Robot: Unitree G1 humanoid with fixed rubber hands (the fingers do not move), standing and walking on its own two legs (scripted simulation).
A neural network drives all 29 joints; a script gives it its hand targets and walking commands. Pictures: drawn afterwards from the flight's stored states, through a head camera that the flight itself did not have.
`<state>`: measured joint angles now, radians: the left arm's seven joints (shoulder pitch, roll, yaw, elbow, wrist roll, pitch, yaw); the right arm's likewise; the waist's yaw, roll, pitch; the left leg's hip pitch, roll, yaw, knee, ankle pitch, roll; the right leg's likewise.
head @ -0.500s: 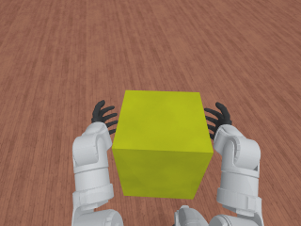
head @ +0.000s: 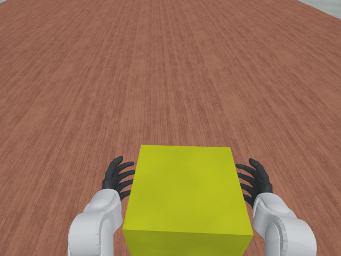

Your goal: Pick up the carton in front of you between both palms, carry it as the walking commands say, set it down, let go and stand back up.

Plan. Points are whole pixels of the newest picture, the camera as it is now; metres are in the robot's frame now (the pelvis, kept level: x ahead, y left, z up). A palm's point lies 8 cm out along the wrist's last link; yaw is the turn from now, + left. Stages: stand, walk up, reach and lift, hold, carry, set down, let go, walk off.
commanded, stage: carry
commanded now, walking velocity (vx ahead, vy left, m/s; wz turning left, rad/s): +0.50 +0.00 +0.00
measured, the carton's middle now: (183, 213) +0.23 +0.01 +0.00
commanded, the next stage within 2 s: none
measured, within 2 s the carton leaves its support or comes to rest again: neither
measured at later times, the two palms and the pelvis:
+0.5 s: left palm (131, 104) +0.54 +0.18 +0.09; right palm (227, 107) +0.52 -0.12 +0.09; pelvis +0.31 +0.04 +0.00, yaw -3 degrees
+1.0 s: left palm (159, 57) +0.85 +0.12 +0.10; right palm (230, 58) +0.86 -0.18 +0.09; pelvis +0.63 -0.03 +0.00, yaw +0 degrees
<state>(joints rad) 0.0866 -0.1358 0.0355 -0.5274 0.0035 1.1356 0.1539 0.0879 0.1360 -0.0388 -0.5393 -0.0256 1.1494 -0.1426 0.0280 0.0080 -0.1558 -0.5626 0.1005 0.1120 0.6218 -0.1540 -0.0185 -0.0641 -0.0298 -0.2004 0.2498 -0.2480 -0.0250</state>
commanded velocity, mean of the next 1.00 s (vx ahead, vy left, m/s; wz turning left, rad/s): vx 0.50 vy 0.00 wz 0.00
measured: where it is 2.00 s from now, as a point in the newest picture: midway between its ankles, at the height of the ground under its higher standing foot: (186, 145)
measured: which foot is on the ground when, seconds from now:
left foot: up 0.00-0.12, down 0.14-0.70, up 0.72-1.00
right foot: down 0.00-0.16, up 0.18-0.66, down 0.68-1.00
